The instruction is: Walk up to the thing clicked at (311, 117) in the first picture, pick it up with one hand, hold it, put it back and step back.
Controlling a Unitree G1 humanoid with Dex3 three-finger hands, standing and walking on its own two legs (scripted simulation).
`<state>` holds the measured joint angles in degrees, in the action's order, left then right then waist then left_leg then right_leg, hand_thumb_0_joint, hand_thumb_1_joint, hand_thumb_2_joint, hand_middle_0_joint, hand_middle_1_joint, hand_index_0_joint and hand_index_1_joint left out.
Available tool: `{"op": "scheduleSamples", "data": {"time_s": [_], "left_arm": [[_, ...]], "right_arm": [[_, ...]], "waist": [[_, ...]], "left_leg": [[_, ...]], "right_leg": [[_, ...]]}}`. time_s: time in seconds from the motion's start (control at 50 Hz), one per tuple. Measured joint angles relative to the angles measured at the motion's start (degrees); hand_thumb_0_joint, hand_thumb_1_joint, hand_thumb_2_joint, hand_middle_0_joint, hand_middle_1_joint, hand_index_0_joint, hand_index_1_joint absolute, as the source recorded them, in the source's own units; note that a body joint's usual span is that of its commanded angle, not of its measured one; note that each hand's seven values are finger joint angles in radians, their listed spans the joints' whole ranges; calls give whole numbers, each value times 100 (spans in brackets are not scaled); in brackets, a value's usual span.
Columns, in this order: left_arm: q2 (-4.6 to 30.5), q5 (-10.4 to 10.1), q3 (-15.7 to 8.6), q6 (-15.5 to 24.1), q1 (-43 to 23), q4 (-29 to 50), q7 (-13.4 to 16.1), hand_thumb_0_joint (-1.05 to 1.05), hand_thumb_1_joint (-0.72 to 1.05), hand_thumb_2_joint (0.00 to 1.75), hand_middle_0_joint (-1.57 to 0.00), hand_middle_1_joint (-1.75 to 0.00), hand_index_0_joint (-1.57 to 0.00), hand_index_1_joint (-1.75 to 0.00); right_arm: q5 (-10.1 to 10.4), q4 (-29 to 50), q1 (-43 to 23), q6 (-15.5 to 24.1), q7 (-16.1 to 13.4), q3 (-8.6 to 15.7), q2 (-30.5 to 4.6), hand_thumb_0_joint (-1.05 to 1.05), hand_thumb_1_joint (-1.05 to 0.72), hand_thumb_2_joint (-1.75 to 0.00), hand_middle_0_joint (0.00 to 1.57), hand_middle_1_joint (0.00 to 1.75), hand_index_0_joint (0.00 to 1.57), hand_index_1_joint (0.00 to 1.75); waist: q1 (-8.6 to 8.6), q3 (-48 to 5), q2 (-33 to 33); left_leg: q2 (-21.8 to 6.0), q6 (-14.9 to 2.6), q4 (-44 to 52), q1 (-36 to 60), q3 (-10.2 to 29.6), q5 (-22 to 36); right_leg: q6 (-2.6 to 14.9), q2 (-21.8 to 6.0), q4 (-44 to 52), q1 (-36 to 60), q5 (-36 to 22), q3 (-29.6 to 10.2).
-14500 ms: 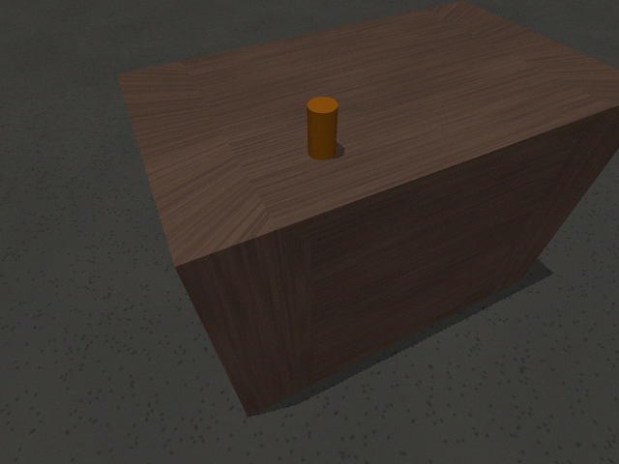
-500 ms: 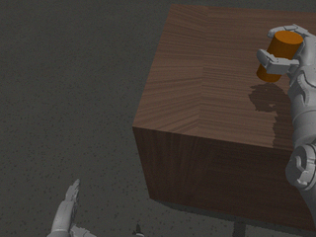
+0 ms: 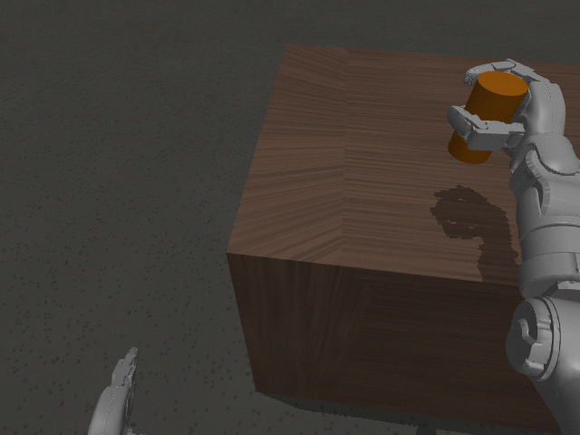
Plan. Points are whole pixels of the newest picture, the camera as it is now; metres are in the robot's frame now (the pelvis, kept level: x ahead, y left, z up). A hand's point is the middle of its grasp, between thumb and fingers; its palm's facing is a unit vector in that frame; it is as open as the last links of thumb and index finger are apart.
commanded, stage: lift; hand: right
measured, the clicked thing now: (483, 119) +0.47 -0.18 +0.21
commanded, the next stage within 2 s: hold in 0.98 s
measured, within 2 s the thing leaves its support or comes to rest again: neither
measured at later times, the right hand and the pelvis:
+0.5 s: hand (544, 122) +0.37 -0.18 +0.28, palm faces +0.12 +0.99 -0.03, open 7.6 cm; pelvis -0.02 +0.01 +0.00, yaw -2 degrees
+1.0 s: hand out of the picture +0.32 -0.18 +0.30, palm faces +0.12 +0.99 -0.03, open 7.6 cm; pelvis -0.03 +0.01 +0.01, yaw -2 degrees
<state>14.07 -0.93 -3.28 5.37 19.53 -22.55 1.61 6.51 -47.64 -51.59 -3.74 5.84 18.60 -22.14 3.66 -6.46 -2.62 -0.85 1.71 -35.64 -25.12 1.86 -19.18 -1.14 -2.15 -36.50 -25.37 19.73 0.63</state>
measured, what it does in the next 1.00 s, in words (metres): stands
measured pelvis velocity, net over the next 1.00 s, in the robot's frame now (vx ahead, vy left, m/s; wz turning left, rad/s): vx -0.03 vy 0.01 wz -0.04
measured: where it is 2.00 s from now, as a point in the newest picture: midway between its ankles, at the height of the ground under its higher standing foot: outside the picture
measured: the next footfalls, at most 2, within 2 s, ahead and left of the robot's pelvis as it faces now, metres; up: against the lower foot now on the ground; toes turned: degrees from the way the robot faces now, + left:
none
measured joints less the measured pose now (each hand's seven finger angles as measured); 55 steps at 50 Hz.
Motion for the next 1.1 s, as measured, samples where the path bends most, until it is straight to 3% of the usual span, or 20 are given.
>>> {"op": "scheduleSamples", "data": {"time_s": [0.22,0.5,0.78,1.1], "left_arm": [[66,-90,-130,-45,2,-120,-42,-1,-52,5,-5,-5,-5,-4],[60,-168,-173,75,-166,-531,-30,-1,-52,6,-4,-4,-4,-4],[59,-155,-93,390,-278,-822,-56,-1,-53,6,-4,-4,-4,-4],[81,-155,-53,613,-317,-983,-25,-2,-53,6,-4,-4,-4,-4]], "right_arm": [[221,1836,783,-1150,18,-142,251,-2,11,-114,89,109,85,109],[456,3447,1343,-2486,-16,-55,266,-2,11,-114,89,109,85,109],[575,4200,1583,-3276,-15,10,242,-2,11,-114,89,109,85,109],[660,4712,1699,-3779,10,59,215,-2,11,-114,89,109,85,109]], "waist": [[-272,17,-88],[-365,141,-168],[-355,133,-219],[-369,79,-244]], "left_leg": [[-35,-13,86,456,-52,11],[-94,-30,144,839,-146,84],[-94,-46,258,1022,-192,197],[-109,-37,324,1141,-230,217]], "right_leg": [[-9,35,143,458,-64,-46],[-24,94,311,846,-238,-139],[-36,96,428,1013,-367,-184],[-28,111,451,1095,-378,-219]]}}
